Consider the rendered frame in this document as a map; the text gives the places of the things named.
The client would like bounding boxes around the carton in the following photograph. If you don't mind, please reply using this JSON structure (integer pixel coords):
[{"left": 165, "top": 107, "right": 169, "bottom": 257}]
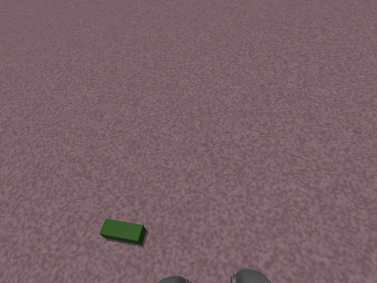
[{"left": 100, "top": 219, "right": 146, "bottom": 245}]

